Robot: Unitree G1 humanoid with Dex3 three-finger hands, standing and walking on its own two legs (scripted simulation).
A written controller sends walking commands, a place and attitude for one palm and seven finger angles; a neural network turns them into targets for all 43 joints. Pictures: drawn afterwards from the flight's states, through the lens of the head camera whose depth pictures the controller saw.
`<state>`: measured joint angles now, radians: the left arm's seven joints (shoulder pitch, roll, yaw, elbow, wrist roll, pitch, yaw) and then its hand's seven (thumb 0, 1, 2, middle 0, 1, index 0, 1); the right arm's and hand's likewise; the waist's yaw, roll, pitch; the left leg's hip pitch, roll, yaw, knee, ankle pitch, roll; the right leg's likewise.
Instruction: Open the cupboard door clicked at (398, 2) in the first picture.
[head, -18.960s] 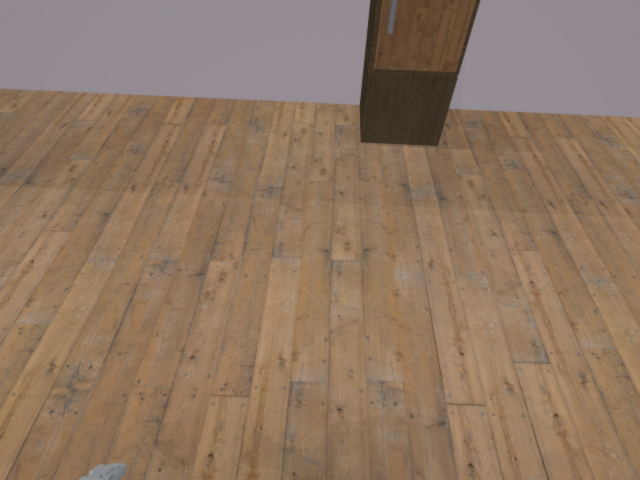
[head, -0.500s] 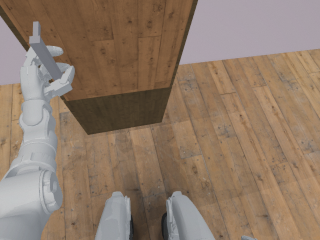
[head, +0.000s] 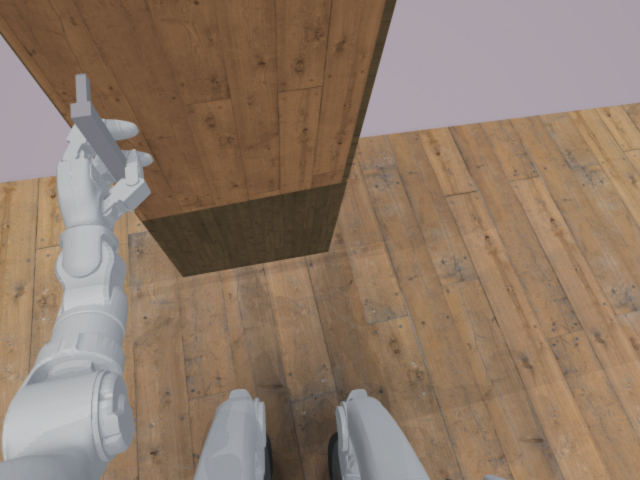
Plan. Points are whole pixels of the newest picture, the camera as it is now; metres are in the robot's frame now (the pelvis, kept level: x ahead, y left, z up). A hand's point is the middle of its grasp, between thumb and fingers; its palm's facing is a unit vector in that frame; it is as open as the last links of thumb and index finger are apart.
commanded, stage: pull the door open along its arc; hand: left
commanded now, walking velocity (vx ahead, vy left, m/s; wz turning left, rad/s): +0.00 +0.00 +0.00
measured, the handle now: (110, 141) +0.52 +0.24 +0.04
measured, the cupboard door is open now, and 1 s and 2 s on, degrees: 3 45 45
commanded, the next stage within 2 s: open thumb and fingers to let go in 0.76 s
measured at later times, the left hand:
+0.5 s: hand (220, 281) +0.34 +0.10 +0.03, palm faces +0.49 -0.87 +0.02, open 5.6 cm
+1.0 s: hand (282, 318) +0.30 +0.03 +0.02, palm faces +0.44 -0.89 -0.09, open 5.9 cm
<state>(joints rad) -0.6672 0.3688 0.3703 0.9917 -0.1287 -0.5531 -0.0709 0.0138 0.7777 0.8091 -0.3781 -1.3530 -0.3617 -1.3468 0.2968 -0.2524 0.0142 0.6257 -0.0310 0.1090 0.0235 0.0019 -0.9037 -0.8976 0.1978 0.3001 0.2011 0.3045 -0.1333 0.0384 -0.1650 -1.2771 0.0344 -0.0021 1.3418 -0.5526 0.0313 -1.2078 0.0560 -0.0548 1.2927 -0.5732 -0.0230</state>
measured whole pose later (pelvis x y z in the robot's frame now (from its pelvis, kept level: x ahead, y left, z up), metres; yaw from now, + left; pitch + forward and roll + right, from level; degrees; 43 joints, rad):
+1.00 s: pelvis +0.02 -0.07 +0.01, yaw +7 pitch +22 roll +2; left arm 0.13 -0.10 -0.21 0.27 0.12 -0.36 0.59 0.00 0.66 0.79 -0.36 -1.32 -0.40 -1.34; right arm 0.13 -0.18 0.00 0.59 -0.09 -0.10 0.01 0.01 -0.90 -0.90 0.20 0.30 0.20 0.30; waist -0.02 0.02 -0.23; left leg -1.09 -0.01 -0.07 1.25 -0.54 -0.06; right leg -1.04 0.02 -0.12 1.29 -0.64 -0.12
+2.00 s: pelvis +0.00 -0.02 +0.00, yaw +5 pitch +22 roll -1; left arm 0.15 0.01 -0.30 0.21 0.02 -0.51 0.24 -0.01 -0.49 0.30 -0.18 -0.36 -0.17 -0.38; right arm 0.17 -0.21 0.00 0.51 -0.05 -0.07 0.03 0.01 -0.90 -0.90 0.20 0.30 0.20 0.30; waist -0.01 0.05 -0.19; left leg -1.18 -0.02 -0.04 1.35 -0.56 0.00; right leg -1.10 0.01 -0.09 1.35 -0.63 -0.06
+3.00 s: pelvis +0.00 -0.03 -0.02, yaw +4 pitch +23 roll -1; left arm 0.61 0.08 -0.13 -0.12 -0.09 -0.57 0.02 -0.01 -0.50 0.30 -0.15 -0.30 -0.15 -0.30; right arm 0.16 -0.19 -0.01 0.44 -0.03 -0.04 -0.01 0.01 -0.90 -0.90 0.20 0.30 0.20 0.30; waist 0.02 0.03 -0.21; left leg -1.22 -0.01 -0.04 1.43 -0.61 -0.01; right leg -1.15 0.02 -0.10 1.42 -0.67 -0.07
